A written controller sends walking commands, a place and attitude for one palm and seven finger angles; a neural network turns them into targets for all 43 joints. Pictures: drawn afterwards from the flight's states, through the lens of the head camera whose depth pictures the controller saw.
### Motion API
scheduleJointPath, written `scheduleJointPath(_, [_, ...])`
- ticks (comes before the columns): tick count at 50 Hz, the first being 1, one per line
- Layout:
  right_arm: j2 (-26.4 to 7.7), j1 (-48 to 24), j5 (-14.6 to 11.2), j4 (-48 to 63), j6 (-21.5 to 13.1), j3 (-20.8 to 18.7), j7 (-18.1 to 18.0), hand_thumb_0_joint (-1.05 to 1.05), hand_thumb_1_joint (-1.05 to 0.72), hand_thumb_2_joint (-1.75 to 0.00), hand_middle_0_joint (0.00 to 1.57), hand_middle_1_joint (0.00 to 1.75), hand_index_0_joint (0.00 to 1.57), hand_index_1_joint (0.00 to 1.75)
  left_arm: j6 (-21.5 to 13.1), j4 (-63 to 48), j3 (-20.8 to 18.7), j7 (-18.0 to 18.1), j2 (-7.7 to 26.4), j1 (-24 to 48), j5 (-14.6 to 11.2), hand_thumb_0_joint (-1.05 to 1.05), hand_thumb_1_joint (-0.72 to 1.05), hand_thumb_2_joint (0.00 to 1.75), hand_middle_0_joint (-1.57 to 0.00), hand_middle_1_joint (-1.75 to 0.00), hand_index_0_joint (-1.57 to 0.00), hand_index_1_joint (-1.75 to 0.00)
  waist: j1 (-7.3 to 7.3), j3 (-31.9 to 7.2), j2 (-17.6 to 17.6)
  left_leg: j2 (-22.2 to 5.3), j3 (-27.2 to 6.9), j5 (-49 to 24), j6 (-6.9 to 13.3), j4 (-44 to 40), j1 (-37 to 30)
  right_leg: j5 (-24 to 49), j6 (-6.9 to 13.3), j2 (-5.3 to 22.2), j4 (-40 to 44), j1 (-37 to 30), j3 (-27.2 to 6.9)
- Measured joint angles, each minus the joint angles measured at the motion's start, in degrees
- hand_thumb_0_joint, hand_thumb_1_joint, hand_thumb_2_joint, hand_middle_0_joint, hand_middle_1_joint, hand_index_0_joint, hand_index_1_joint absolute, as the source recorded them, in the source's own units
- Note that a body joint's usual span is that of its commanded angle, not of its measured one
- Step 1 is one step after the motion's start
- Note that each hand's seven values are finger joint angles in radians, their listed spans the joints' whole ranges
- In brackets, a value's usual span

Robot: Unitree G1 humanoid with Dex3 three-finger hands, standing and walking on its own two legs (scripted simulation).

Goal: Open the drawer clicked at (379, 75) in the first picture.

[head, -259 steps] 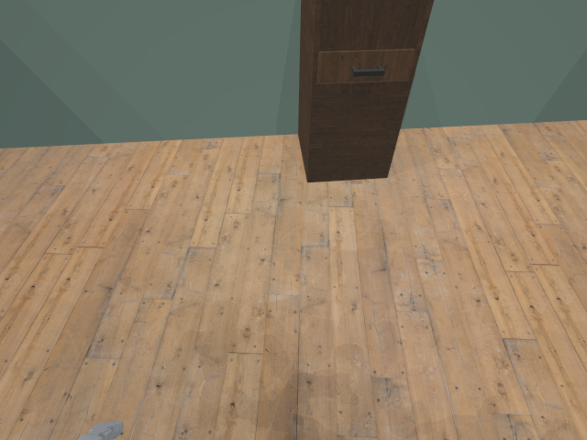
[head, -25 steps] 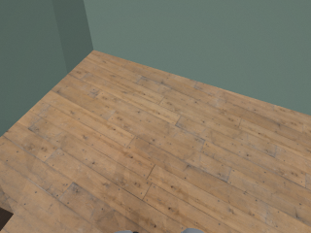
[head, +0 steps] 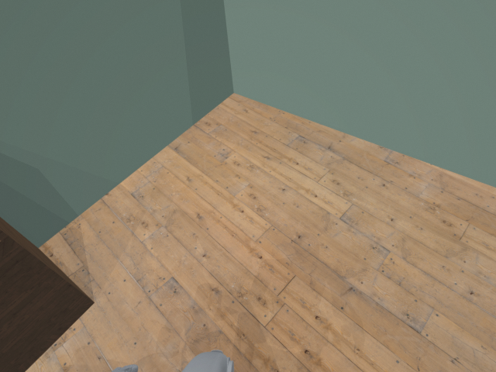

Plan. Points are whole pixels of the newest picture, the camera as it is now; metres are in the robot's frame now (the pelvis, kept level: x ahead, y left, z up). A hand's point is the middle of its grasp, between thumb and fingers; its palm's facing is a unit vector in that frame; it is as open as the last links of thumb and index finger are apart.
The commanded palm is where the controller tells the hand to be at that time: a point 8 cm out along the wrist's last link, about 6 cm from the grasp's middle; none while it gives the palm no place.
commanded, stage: turn to face it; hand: left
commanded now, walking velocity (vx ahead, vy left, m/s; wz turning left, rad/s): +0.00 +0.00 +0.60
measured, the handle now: out of the picture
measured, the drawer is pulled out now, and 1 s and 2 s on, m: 0.00 0.00 0.00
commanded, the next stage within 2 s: take the last steps up to it in 1.44 s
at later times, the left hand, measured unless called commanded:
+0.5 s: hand out of the picture +0.00 +0.28 -0.17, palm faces +0.34 -0.90 -0.27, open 7.4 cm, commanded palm none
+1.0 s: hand out of the picture -0.03 +0.21 -0.16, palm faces +0.58 -0.77 -0.27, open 7.4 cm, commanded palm none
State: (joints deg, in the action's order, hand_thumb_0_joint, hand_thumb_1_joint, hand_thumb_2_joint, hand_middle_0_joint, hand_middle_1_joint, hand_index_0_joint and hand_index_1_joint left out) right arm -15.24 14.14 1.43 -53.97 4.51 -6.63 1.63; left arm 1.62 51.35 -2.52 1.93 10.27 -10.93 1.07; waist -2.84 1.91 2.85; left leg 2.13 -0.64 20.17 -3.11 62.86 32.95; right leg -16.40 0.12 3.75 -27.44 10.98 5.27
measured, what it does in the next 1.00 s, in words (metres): steps on the spot, turning left: left foot, then right foot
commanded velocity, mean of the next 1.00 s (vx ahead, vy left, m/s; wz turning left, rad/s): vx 0.00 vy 0.00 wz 0.58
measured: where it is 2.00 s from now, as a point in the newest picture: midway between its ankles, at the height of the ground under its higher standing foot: outside the picture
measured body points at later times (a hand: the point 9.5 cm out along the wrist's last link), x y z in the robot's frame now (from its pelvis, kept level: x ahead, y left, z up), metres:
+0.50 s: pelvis +0.00 +0.04 -0.01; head +0.05 +0.07 +0.44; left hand -0.02 +0.32 -0.15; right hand +0.19 -0.17 -0.14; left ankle -0.05 +0.15 -0.74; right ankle +0.02 -0.11 -0.67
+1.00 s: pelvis +0.02 +0.01 +0.00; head +0.07 +0.02 +0.44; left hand -0.06 +0.25 -0.14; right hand +0.24 -0.16 -0.16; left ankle -0.07 +0.12 -0.69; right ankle +0.07 -0.09 -0.74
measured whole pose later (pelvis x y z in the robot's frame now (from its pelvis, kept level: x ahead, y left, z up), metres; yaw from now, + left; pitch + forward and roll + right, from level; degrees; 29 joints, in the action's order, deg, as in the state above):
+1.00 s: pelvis +0.02 +0.01 +0.00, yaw +37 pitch +0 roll +2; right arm -15.3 9.6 0.8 -54.2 5.1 -4.7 2.2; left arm 0.7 50.2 -1.5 1.2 10.7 -12.7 1.7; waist -0.8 5.5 0.8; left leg -2.7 2.8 24.1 -4.1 53.5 24.1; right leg -18.8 -0.6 8.5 -31.1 11.3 13.8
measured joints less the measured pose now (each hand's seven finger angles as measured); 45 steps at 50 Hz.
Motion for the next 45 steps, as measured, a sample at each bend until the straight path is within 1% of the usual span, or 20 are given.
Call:
scheduleJointPath(3, [-0.4,-0.3,-0.2,0.4,0.1,0.2,0.2,0.01,-0.91,-0.9,0.2,0.3,0.2,0.3,-0.5,0.3,0.3,-0.2,-0.2,-0.7,0.1,0.0,0.91,0.9,-0.2,-0.3,-0.2,-0.3,0.07,1.0,-0.9,-2.6,1.1,0.3,-1.1,0.8,-1.7,-0.5,-0.1,1.7,-0.2,-0.8,2.4])
scheduleJointPath(7, [-0.6,-2.2,-0.3,0.1,0.7,0.7,0.3,0.01,-0.91,-0.9,0.2,0.3,0.2,0.3,-0.9,0.2,0.7,-0.6,-0.2,-1.6,0.5,0.0,0.91,0.9,-0.2,-0.3,-0.2,-0.3,1.33,2.4,-2.0,-4.9,2.4,2.7,-1.6,-6.5,-6.2,-1.9,-0.6,3.8,-2.1,-0.3,5.2])
scheduleJointPath(11, [-0.3,-5.1,-0.6,0.7,0.3,1.6,0.4,0.01,-0.91,-0.9,0.2,0.3,0.2,0.3,-0.7,0.5,0.4,-1.0,0.8,-2.5,0.7,0.0,0.9,0.9,-0.2,-0.3,-0.21,-0.3,2.94,3.8,-3.4,-5.2,4.4,4.0,-0.9,-16.8,-11.5,-3.6,-1.8,6.0,-5.2,1.2,7.6])
scheduleJointPath(13, [-0.2,-6.2,-0.7,1.6,-0.4,2.0,0.4,0.01,-0.91,-0.9,0.2,0.3,0.2,0.3,-0.4,0.9,0.0,-1.1,1.7,-3.0,0.6,0.0,0.9,0.9,-0.2,-0.3,-0.21,-0.3,3.35,4.0,-4.1,-4.7,5.6,0.7,-0.2,-24.2,-15.0,-5.0,-2.8,7.1,-7.8,2.2,9.0])
scheduleJointPath(14, [-0.4,-6.5,-0.7,2.2,-1.1,2.2,0.5,0.01,-0.91,-0.9,0.2,0.3,0.2,0.3,-0.2,0.9,-0.3,-1.2,2.2,-3.6,0.3,0.0,0.9,0.9,-0.2,-0.3,-0.21,-0.3,3.49,3.7,-4.2,-4.5,5.9,-1.8,0.8,-28.7,-17.0,-6.1,-3.4,7.7,-10.3,3.4,9.5])
scheduleJointPath(15, [0.1,-7.2,-0.6,2.4,-1.8,2.2,0.4,0.01,-0.91,-0.9,0.2,0.3,0.2,0.3,0.2,1.2,-0.6,-1.3,3.2,-3.6,0.0,0.0,0.9,0.9,-0.2,-0.3,-0.21,-0.3,3.46,3.8,-5.3,-3.6,5.7,-0.7,2.0,-28.6,-16.6,-8.4,-4.1,8.3,-14.8,5.3,8.0])
scheduleJointPath(17, [1.1,-8.0,-0.8,2.8,-2.8,2.8,0.2,0.01,-0.91,-0.9,0.2,0.3,0.2,0.3,1.6,1.9,-1.3,-1.0,4.9,-3.0,0.0,0.0,0.91,0.9,-0.2,-0.3,-0.2,-0.3,4.03,4.4,-6.8,-2.8,5.1,0.3,3.4,-26.8,-15.7,-14.3,-4.9,6.7,-25.4,9.7,3.1])
scheduleJointPath(18, [1.5,-8.0,-0.8,3.0,-3.2,3.0,0.0,0.01,-0.91,-0.9,0.2,0.3,0.2,0.3,2.1,2.1,-1.6,-0.8,5.4,-2.7,0.0,0.0,0.91,0.9,-0.2,-0.3,-0.2,-0.3,4.09,4.3,-6.9,-2.8,4.6,0.1,3.7,-27.1,-15.8,-15.2,-5.2,5.6,-29.8,11.5,1.8])
scheduleJointPath(20, [1.9,-7.8,-0.6,3.3,-3.4,3.3,-0.6,0.0,-0.91,-0.9,0.2,0.3,0.2,0.3,2.5,2.4,-1.9,-0.8,5.8,-1.8,-0.1,0.0,0.91,0.9,-0.2,-0.3,-0.2,-0.3,3.86,4.1,-6.3,-2.9,3.2,-1.2,3.7,-28.9,-16.5,-13.8,-5.7,3.9,-35.2,14.3,0.1])
scheduleJointPath(23, [2.0,-7.4,-0.5,3.1,-3.2,3.6,-1.1,0.0,-0.91,-0.9,0.2,0.3,0.21,0.3,2.0,1.4,-2.0,-1.2,5.8,-0.4,-0.2,0.01,0.91,0.9,-0.2,-0.3,-0.2,-0.3,3.46,3.8,-5.1,-2.4,1.1,-3.0,3.8,-31.8,-17.5,-10.7,-6.1,2.5,-35.6,16.2,-1.8])
scheduleJointPath(28, [2.0,-6.1,-0.2,2.5,-2.7,3.6,-0.9,0.0,-0.9,-0.9,0.2,0.3,0.21,0.3,1.4,-0.7,-1.5,-1.3,4.9,2.3,-0.4,0.0,0.91,0.9,-0.2,-0.3,-0.2,-0.3,2.54,3.2,-3.5,-1.2,-2.1,-4.3,3.4,-33.6,-18.3,-9.5,-6.3,1.1,-27.4,15.0,-4.0])
scheduleJointPath(31, [1.8,-5.2,-0.1,2.2,-2.1,3.4,-0.8,0.0,-0.9,-0.9,0.2,0.3,0.21,0.3,0.9,-1.9,-1.1,-1.2,4.0,3.5,-0.7,0.0,0.91,0.9,-0.2,-0.3,-0.2,-0.3,1.69,2.8,-2.2,-0.7,-4.1,-3.9,2.6,-32.4,-17.7,-8.3,-5.9,-0.1,-19.0,11.9,-4.0])
scheduleJointPath(33, [1.6,-4.5,-0.3,2.0,-1.7,3.1,-0.7,0.0,-0.9,-0.9,0.2,0.3,0.21,0.3,0.0,-2.8,-0.6,-1.3,3.5,3.6,-0.8,0.0,0.91,0.9,-0.2,-0.3,-0.2,-0.3,1.39,2.3,-1.4,-0.3,-5.5,-2.8,1.7,-30.3,-16.7,-3.4,-5.6,-0.9,-10.3,8.2,-3.4])
scheduleJointPath(34, [1.2,-4.2,-0.5,1.9,-1.6,2.8,-0.6,0.01,-0.9,-0.9,0.2,0.3,0.21,0.3,-0.6,-3.1,-0.4,-1.2,3.1,3.6,-0.6,0.0,0.91,0.9,-0.2,-0.3,-0.2,-0.3,1.35,2.0,-0.7,-0.2,-6.2,-1.9,1.5,-28.2,-15.7,-1.2,-3.7,-1.2,-7.4,6.8,-2.6])
scheduleJointPath(35, [0.8,-4.1,-0.6,1.7,-1.3,2.4,-0.7,0.01,-0.9,-0.9,0.2,0.3,0.21,0.3,-1.1,-3.3,-0.1,-1.1,2.5,3.6,-0.3,0.0,0.91,0.9,-0.2,-0.3,-0.2,-0.3,1.21,2.1,0.2,-0.1,-6.4,2.1,1.2,-23.8,-14.1,-1.3,-1.8,-1.2,-8.0,6.8,-1.7])
scheduleJointPath(36, [0.4,-3.9,-0.7,1.5,-1.0,2.1,-0.7,0.01,-0.9,-0.9,0.2,0.3,0.21,0.3,-1.3,-3.5,0.4,-1.1,2.0,3.5,-0.1,0.0,0.91,0.9,-0.2,-0.3,-0.2,-0.3,1.02,2.2,0.7,0.3,-5.8,6.0,1.2,-17.8,-12.0,-2.0,-0.5,-0.8,-8.6,6.5,-0.7])
scheduleJointPath(37, [0.0,-3.6,-0.6,1.3,-0.7,1.8,-0.6,0.01,-0.9,-0.9,0.2,0.3,0.21,0.3,-1.5,-3.6,0.7,-1.0,1.4,3.2,0.0,0.0,0.91,0.9,-0.2,-0.3,-0.2,-0.3,0.9,2.1,0.9,0.7,-4.9,7.9,1.2,-11.6,-10.0,-2.6,0.2,-0.2,-8.5,5.9,0.1])
scheduleJointPath(40, [-0.8,-3.2,-0.3,0.6,0.0,1.2,-0.1,0.01,-0.91,-0.9,0.2,0.3,0.21,0.3,-1.2,-3.4,1.1,-0.7,0.2,1.8,0.1,0.0,0.91,0.9,-0.2,-0.3,-0.2,-0.3,0.95,1.9,1.0,-0.4,-1.6,5.5,0.5,2.0,-5.9,-2.4,0.5,1.3,-6.0,3.5,2.0])
scheduleJointPath(42, [-1.0,-3.1,-0.3,0.3,0.1,1.1,0.3,0.01,-0.91,-0.9,0.2,0.3,0.2,0.3,-1.1,-3.0,1.2,-0.7,-0.2,0.9,0.1,0.0,0.91,0.9,-0.2,-0.3,-0.2,-0.3,0.81,2.0,0.6,-1.7,-0.3,3.2,-0.1,5.3,-4.7,-1.8,0.3,2.0,-4.4,2.2,3.3])
scheduleJointPath(45, [-0.8,-3.1,-0.4,0.1,0.4,1.3,0.5,0.01,-0.91,-0.9,0.2,0.3,0.2,0.3,-1.0,-2.3,1.3,-0.6,-0.3,-0.1,0.3,0.0,0.91,0.9,-0.2,-0.3,-0.2,-0.3,0.8,2.4,-0.3,-3.4,1.0,2.6,-1.0,2.6,-5.2,-1.5,0.2,3.1,-3.0,0.9,5.4])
